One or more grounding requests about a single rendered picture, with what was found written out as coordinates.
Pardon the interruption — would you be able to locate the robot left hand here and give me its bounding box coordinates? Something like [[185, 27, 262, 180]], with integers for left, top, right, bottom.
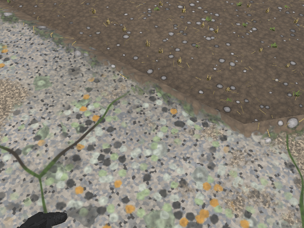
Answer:
[[17, 212, 67, 228]]

